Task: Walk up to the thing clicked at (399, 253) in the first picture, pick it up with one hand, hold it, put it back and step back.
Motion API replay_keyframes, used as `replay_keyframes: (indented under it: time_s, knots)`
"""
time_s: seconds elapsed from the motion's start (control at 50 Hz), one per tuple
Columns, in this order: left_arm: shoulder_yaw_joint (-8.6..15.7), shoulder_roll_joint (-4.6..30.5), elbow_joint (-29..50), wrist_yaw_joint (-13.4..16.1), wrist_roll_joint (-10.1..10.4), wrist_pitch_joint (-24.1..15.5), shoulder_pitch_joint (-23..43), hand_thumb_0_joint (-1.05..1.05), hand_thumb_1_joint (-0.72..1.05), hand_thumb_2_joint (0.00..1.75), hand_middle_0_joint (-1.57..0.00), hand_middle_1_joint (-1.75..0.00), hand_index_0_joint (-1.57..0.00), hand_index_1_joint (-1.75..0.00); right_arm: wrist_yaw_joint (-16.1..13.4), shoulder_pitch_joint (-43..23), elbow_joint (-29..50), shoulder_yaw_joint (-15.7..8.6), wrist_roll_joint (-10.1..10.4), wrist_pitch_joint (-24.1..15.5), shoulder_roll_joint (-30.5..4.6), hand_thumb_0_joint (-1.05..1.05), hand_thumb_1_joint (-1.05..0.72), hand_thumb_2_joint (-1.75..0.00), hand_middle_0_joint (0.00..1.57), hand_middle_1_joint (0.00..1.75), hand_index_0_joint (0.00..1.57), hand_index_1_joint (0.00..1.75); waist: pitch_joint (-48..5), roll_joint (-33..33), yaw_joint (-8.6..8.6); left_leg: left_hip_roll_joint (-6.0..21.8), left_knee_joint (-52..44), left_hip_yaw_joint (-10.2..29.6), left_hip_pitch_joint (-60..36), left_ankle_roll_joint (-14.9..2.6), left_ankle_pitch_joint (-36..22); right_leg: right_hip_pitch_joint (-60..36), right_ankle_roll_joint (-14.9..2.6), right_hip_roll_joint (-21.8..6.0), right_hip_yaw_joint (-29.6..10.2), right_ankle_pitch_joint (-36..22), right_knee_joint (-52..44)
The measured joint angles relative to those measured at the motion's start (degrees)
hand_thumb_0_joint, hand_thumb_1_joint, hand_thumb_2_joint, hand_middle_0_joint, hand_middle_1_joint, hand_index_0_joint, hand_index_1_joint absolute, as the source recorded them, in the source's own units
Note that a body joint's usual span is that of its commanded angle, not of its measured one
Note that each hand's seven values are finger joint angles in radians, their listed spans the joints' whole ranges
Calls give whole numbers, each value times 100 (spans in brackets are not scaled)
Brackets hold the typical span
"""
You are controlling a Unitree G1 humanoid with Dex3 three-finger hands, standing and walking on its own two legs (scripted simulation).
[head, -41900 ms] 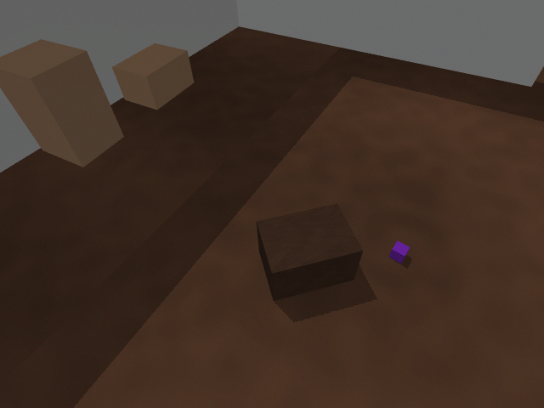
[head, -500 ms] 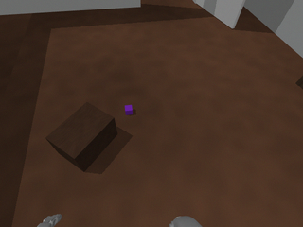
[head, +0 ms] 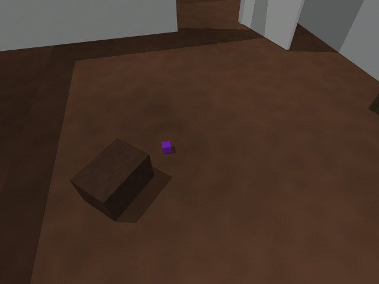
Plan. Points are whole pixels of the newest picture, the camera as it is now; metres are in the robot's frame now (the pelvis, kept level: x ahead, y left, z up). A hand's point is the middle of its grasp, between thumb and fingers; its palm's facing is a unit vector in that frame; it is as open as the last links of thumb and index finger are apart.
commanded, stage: step back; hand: left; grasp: from above
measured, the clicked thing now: (166, 147) +1.10 +0.22 -0.73
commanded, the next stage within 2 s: stand in 0.56 s
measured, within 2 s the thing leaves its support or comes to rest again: neither
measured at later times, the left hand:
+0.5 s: hand out of the picture +0.14 +0.23 -0.14, palm faces +0.06 -0.94 -0.35, open 7.4 cm
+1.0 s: hand out of the picture +0.13 +0.24 -0.14, palm faces +0.04 -0.95 -0.32, open 7.4 cm
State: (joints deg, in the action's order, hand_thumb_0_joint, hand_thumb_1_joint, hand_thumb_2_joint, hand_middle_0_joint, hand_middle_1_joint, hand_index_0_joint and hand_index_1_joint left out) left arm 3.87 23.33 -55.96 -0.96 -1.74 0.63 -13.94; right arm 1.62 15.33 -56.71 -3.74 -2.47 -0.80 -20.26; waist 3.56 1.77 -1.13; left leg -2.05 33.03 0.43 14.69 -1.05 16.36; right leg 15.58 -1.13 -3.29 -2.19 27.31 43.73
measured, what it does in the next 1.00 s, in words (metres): steps on the spot: right foot, then left foot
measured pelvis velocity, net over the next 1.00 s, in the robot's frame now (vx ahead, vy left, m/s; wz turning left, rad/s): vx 0.06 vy -0.01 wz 0.05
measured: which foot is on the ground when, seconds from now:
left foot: down 0.00-0.26, up 0.28-0.48, down 0.50-1.00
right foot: up 0.00-0.22, down 0.24-1.00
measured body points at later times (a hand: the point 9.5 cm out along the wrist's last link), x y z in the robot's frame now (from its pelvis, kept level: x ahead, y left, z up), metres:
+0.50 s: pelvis +0.05 -0.02 +0.00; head +0.06 -0.03 +0.45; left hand +0.14 +0.28 -0.12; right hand +0.12 -0.33 -0.13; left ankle +0.04 +0.11 -0.73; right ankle +0.08 -0.14 -0.73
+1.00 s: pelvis +0.06 -0.01 +0.02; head +0.08 -0.01 +0.47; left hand +0.13 +0.29 -0.12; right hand +0.20 -0.30 -0.10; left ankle +0.04 +0.11 -0.73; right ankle +0.08 -0.14 -0.73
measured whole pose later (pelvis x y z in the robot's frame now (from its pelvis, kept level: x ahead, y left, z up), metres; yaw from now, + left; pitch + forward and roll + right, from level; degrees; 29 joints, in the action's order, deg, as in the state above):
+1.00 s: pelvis +0.06 -0.01 +0.02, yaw +3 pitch -2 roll +0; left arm -0.2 20.1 -65.4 -0.7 -0.3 -1.0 -4.5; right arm 0.1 2.1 -63.0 -0.3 -0.5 -1.3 -19.2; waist 3.7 0.5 -1.3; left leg 0.5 19.3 0.0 4.6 0.5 12.3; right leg 7.1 1.3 -2.7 3.5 10.0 19.6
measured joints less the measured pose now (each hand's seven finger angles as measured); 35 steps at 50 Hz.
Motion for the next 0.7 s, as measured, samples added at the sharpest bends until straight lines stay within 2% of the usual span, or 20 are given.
replay_keyframes:
  time_s: [0.04,0.08,0.16,0.2,0.24,0.26,0.3,0.36,0.42,0.46,0.48,0.52,0.56,0.6,0.7]
  knots:
    - [8,50,-29,-3,19,19,80,1,91,89,-20,-30,-20,-30,9,50,49,11,-10,-64,56,1,-91,-90,20,30,20,30,16,-13,106,74,-100,54,-59,-79,-9,257,-62,148,65,163,551]
    - [23,96,15,-16,40,-26,141,1,91,89,-20,-30,-20,-30,-10,102,88,27,-12,-117,82,1,-91,-90,21,30,20,30,39,10,147,135,-261,58,-158,-39,-80,451,-79,166,148,127,675]
    - [51,109,82,-53,60,-79,326,1,91,89,-20,-30,-20,-30,-53,156,128,33,5,-148,12,1,-90,-90,21,30,20,30,108,-1,239,212,-324,108,-270,94,-65,552,-28,113,253,-130,136]
    - [47,73,94,-45,77,-106,428,1,91,89,-20,-30,-20,-30,-90,144,132,49,29,-100,-58,1,-90,-90,21,30,20,30,128,-40,269,245,-182,142,-255,160,43,433,-21,124,299,-491,-414]
    - [39,21,91,-15,84,-164,519,1,91,89,-20,-30,-20,-30,-134,95,118,77,90,-14,-127,1,-90,-90,21,30,20,30,141,-100,249,295,155,169,-166,245,264,222,-2,182,352,-1285,-1020]
    - [35,-52,71,12,72,-185,579,1,91,89,-20,-30,-20,-30,-168,43,94,87,127,33,-168,1,-90,-90,21,30,20,30,177,-223,256,375,369,246,-117,256,392,180,24,257,431,-1459,-1010]
    - [-19,-194,56,30,33,-202,636,1,91,89,-20,-30,-20,-30,-241,-31,48,111,164,122,-184,1,-91,-90,20,30,20,30,125,-366,251,308,823,507,63,150,800,173,23,305,554,-1315,-897]
    - [-104,-341,19,0,7,-161,694,1,91,89,-20,-30,-20,-30,-248,-128,-15,141,157,144,-164,1,-91,-90,20,30,20,30,16,-339,151,165,1340,383,247,97,1291,155,-15,204,538,-1176,-857]
    - [-155,-457,3,-10,14,-192,749,1,91,89,-21,-30,-20,-30,-227,-197,-69,165,137,97,-192,1,-91,-90,20,30,20,30,-37,-382,99,167,1357,344,314,69,1200,117,23,144,598,-1157,-926]
    - [-169,-471,-10,-11,18,-206,787,1,90,89,-21,-30,-20,-30,-217,-254,-118,177,127,69,-192,1,-91,-90,20,30,20,30,-29,-373,60,232,1011,247,230,75,1110,119,53,109,622,-1120,-909]
    - [-172,-457,-22,-11,28,-197,809,1,90,89,-21,-30,-20,-30,-216,-279,-141,180,118,47,-182,1,-91,-90,20,30,20,30,-17,-351,56,259,696,173,137,76,964,130,73,79,636,-1081,-864]
    - [-160,-400,-73,4,64,-150,872,1,90,89,-21,-30,-20,-30,-228,-340,-214,165,88,-11,-124,1,-91,-90,20,30,20,30,49,-236,62,215,111,81,-73,131,152,142,132,-31,635,-970,-713]
    - [-140,-332,-137,36,125,-93,893,1,90,89,-21,-30,-20,-30,-232,-396,-278,169,59,-35,-22,0,-91,-90,20,30,20,30,76,-59,19,118,2,-8,-174,146,119,123,182,-129,542,-938,-686]
    - [-164,-302,-230,58,214,-75,879,1,91,89,-21,-30,-20,-30,-201,-469,-350,217,69,-50,21,1,-91,-90,20,30,20,30,65,-72,-10,191,-50,-17,-241,144,182,-20,221,-50,546,-1038,-937]
    - [-239,-234,-553,29,199,-85,852,1,91,89,-20,-30,-20,-30,-163,-751,-439,307,146,-83,144,1,-91,-90,20,30,20,30,48,-20,9,260,-478,-23,-518,155,42,-365,219,36,563,-1292,-1530]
